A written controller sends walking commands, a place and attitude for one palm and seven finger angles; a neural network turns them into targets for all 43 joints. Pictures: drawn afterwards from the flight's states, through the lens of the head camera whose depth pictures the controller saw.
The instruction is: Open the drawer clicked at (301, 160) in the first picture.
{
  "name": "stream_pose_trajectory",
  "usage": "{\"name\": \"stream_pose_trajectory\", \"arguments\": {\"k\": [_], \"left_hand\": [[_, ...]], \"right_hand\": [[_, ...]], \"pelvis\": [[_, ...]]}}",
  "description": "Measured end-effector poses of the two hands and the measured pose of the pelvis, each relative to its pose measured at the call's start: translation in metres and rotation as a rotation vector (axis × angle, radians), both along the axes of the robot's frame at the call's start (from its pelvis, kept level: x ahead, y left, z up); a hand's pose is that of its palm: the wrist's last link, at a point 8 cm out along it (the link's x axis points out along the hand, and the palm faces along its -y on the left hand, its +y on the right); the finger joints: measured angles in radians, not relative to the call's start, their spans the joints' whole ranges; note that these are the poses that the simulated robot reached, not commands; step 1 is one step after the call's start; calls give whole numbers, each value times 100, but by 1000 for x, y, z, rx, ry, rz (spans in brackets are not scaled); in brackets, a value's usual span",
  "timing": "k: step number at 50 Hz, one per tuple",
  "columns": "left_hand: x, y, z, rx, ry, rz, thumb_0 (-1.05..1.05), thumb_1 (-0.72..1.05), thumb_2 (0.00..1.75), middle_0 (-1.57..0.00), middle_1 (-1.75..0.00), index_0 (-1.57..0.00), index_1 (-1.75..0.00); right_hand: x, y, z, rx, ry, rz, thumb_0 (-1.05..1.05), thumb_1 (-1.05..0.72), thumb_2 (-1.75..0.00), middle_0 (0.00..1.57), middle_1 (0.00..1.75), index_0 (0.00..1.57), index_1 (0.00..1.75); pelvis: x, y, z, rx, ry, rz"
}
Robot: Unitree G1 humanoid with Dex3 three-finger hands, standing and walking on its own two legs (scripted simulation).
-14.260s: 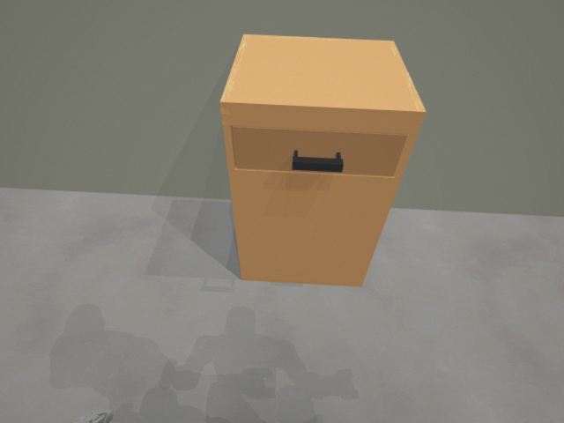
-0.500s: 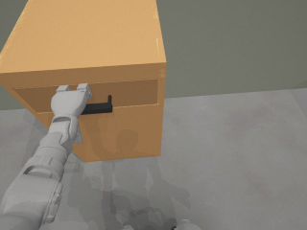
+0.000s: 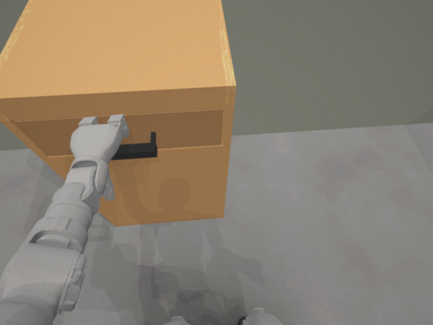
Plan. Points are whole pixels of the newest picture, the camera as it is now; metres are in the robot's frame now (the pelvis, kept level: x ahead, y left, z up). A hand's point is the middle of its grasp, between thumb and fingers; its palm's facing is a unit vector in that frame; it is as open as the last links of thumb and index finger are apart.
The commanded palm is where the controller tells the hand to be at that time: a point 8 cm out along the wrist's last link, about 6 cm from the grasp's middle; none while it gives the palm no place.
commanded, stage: move the hooked fingers above the handle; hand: left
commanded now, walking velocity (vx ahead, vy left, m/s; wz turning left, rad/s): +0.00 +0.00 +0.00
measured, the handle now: (128, 144) +0.51 +0.20 -0.06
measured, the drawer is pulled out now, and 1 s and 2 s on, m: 0.00 0.00 0.00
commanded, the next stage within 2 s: lower the fingers behind the handle in 0.76 s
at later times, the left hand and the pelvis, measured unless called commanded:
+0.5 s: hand (107, 157) +0.45 +0.22 -0.01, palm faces -0.11 -0.04 -0.99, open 13.8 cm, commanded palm +0.44 +0.21 +0.05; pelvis +0.00 +0.01 +0.00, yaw +0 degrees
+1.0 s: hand (112, 153) +0.46 +0.21 -0.01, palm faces -0.13 -0.02 -0.99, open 13.8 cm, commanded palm +0.44 +0.21 +0.04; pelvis +0.00 +0.00 +0.00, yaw +0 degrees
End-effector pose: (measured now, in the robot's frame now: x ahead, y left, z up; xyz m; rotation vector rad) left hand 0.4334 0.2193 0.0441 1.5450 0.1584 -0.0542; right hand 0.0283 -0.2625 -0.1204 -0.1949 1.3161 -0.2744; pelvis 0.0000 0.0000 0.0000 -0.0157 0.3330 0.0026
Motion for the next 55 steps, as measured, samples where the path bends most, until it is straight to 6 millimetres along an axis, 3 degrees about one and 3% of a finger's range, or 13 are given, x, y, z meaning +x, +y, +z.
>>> {"name": "stream_pose_trajectory", "arguments": {"k": [5,11,19,28,37,46,55], "left_hand": [[4,-6,8,-17,-93,-79,0,-49,30,-33,-120,-32,-120],[11,-7,8,-14,-147,-23,0,-49,30,-34,-121,-33,-121],[8,-2,6,9,-49,47,0,-48,30,-33,-121,-33,-122],[-3,-4,2,-16,-57,-58,0,-49,30,-32,-120,-32,-120],[12,0,2,19,-123,1,0,-49,30,-33,-120,-33,-122],[13,-4,8,8,-45,34,0,-48,30,-34,-120,-33,-122],[7,-15,-15,-32,-22,-63,0,-49,30,-32,-120,-32,-120]], "right_hand": [[-5,-4,-3,-18,35,14,0,-91,-90,20,30,20,30],[-6,-1,-8,7,47,4,1,-91,-90,20,30,20,30],[-2,8,-4,35,19,-18,1,-91,-90,20,30,20,30],[2,5,-1,6,12,9,0,-91,-90,20,30,20,30],[2,0,-7,0,28,16,0,-91,-90,20,30,20,30],[-4,4,-3,16,32,-5,0,-91,-90,20,30,20,30],[-12,-1,-5,-6,41,-1,0,-91,-90,20,30,20,30]], "pelvis": [[2,3,-5,-9,16,14],[4,6,-8,-12,26,6],[4,7,-1,-6,3,-12],[3,6,-1,-9,-4,5],[1,7,-7,-13,26,12],[4,5,-2,-9,8,6],[2,3,-8,-8,32,0]]}}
